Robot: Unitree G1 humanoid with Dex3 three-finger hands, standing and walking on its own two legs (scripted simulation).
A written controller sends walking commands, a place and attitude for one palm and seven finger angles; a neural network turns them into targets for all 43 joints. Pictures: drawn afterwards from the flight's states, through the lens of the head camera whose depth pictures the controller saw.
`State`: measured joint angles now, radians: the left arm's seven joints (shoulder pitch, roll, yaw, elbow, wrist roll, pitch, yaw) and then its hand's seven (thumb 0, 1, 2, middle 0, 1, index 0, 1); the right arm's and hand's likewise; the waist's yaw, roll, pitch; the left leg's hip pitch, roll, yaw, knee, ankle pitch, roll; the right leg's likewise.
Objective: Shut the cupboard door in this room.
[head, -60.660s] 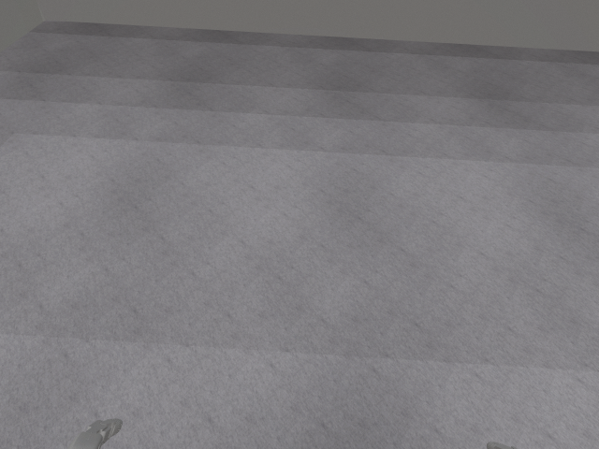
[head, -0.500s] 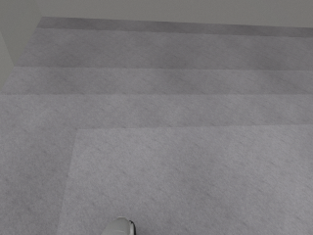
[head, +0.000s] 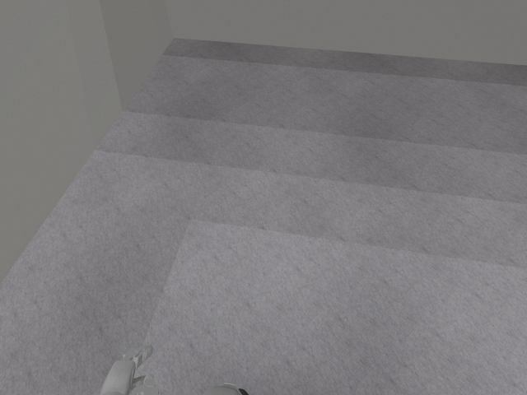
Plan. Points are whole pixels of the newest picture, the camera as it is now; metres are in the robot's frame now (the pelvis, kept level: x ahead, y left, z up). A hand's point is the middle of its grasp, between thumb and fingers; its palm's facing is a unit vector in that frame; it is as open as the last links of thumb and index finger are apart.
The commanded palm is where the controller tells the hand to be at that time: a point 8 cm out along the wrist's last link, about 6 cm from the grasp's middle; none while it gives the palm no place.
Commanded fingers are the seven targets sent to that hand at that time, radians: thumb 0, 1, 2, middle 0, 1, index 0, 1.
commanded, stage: turn to face it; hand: left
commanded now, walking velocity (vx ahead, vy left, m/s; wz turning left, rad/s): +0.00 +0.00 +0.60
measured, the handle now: out of the picture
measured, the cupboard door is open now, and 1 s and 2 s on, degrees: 100 100 100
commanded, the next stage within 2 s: none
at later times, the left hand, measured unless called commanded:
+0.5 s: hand out of the picture -0.07 +0.21 -0.17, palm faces +0.39 -0.88 -0.26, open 7.4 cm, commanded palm none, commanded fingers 0.00 0.90 0.90 -0.20 -0.30 -0.20 -0.30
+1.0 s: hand out of the picture +0.06 +0.21 -0.12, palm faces +0.56 -0.78 -0.29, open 7.4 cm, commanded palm none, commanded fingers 0.00 0.90 0.90 -0.20 -0.30 -0.20 -0.30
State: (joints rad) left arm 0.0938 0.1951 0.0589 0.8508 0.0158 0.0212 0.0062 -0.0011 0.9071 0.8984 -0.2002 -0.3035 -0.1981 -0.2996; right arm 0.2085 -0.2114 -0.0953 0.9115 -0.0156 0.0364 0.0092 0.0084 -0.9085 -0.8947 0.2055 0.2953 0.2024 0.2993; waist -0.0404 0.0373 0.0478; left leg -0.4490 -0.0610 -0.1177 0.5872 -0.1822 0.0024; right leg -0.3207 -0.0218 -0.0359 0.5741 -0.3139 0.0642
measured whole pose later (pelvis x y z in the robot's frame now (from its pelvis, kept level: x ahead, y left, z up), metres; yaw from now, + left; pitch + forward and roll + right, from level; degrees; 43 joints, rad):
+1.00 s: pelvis +0.06 -0.03 +0.01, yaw +38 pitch +0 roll +2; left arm 0.11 0.17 0.02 0.83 0.02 0.00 0.01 0.00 0.90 0.90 -0.20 -0.30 -0.20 -0.30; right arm 0.23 -0.27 -0.10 0.95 -0.01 0.07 0.01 0.01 -0.91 -0.89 0.20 0.29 0.20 0.30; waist -0.05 0.06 0.10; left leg -0.46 -0.03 -0.05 1.14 -0.48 -0.06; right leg -0.30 -0.09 -0.14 0.59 -0.30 -0.02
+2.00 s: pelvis +0.09 -0.01 +0.01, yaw +73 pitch +0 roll +1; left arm 0.11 0.17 0.03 0.84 0.01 0.01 0.01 0.00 0.90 0.90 -0.20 -0.30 -0.20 -0.30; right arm 0.24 -0.25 -0.10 0.96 -0.01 0.07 0.01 0.01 -0.91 -0.89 0.20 0.29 0.20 0.30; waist -0.05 0.07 0.09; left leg -0.48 -0.06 -0.07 1.05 -0.45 -0.05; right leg -0.27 -0.06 -0.11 0.56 -0.30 -0.02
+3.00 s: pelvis +0.11 +0.02 +0.01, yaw +109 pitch +0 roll +3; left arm 0.15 0.16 0.03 0.85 0.02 0.01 0.01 0.00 0.90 0.90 -0.20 -0.30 -0.20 -0.30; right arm 0.23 -0.27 -0.11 0.96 -0.02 0.07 0.03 0.01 -0.91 -0.90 0.20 0.29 0.20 0.30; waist -0.05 0.07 0.09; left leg -0.51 -0.02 -0.04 1.20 -0.38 -0.07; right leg -0.25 -0.09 -0.16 0.54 -0.30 -0.03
